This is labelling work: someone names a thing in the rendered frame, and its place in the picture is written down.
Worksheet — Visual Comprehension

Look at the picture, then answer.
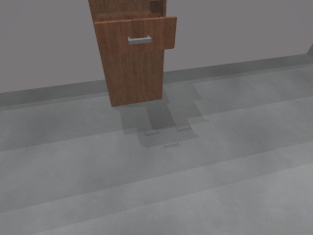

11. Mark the handle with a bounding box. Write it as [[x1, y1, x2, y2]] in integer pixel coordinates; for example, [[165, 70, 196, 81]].
[[127, 35, 152, 45]]

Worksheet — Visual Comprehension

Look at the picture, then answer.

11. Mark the drawer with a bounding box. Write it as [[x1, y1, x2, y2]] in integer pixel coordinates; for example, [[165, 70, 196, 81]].
[[94, 13, 177, 57]]

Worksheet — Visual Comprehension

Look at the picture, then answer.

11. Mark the cabinet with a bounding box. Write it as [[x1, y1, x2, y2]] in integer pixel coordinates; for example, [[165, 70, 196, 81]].
[[88, 0, 167, 107]]

